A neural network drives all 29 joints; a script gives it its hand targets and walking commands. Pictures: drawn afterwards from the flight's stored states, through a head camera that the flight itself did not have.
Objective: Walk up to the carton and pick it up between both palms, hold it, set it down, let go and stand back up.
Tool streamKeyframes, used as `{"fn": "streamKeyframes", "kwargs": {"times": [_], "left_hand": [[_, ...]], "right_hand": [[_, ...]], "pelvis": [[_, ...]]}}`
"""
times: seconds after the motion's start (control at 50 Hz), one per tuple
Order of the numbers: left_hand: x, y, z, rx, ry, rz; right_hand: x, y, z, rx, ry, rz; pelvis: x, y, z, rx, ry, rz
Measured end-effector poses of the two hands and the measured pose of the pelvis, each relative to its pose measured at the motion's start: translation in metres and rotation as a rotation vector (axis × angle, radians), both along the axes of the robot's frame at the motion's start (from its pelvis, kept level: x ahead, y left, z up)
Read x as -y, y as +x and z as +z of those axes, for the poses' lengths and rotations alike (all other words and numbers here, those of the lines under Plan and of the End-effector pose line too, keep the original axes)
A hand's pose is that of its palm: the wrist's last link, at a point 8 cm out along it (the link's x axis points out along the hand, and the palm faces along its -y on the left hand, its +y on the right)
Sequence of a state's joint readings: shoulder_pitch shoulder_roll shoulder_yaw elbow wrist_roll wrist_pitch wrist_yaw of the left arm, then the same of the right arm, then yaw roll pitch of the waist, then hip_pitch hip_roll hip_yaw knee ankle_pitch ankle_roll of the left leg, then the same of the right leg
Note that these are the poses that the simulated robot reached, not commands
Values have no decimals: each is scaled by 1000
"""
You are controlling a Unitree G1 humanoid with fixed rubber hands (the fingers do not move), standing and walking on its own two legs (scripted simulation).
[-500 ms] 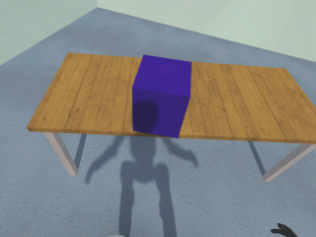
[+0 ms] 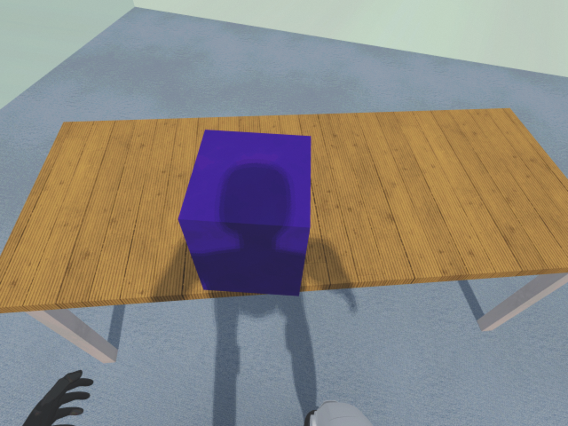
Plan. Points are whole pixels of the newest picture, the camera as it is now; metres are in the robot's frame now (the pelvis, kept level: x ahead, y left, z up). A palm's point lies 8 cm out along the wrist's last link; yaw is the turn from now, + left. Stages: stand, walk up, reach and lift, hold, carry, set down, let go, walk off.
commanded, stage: walk up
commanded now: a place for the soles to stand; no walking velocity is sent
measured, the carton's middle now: (254, 217) +0.49 +0.04 -0.08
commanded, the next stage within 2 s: reach and lift in 1.92 s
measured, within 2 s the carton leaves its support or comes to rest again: neither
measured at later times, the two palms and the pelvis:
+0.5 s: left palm out of the picture +0.09 +0.33 -0.11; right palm (487, 381) +0.18 -0.31 -0.08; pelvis +0.03 +0.00 +0.00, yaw +2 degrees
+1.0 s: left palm out of the picture +0.13 +0.31 -0.08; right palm (503, 405) +0.15 -0.32 -0.08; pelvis +0.04 -0.01 +0.02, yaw +2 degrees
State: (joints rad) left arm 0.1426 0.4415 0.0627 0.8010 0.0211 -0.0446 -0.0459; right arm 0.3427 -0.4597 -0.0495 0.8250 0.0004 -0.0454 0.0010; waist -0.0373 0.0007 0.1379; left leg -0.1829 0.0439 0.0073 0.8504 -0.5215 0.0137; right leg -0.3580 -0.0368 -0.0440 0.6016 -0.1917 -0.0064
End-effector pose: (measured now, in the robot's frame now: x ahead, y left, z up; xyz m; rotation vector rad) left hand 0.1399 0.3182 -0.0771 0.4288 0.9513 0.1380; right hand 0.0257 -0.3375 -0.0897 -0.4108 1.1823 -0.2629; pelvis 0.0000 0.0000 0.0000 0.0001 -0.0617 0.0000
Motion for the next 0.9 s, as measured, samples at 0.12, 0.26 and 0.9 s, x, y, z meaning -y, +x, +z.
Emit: {"fn": "streamKeyframes", "kwargs": {"times": [0.12, 0.26, 0.9], "left_hand": [[4, 2, 8, -5, 7, 56], [-16, -10, -18, -58, -4, 127], [0, -22, -1, -122, 2, 148]], "right_hand": [[-5, 53, 2, 25, 35, 47], [-13, 81, -2, -5, -3, 76], [-23, 133, 10, 87, 86, 66]], "pelvis": [[6, 24, 9, -9, 2, 20], [-3, 38, -4, -14, -25, 46], [8, 38, 20, -23, -4, 39]]}}
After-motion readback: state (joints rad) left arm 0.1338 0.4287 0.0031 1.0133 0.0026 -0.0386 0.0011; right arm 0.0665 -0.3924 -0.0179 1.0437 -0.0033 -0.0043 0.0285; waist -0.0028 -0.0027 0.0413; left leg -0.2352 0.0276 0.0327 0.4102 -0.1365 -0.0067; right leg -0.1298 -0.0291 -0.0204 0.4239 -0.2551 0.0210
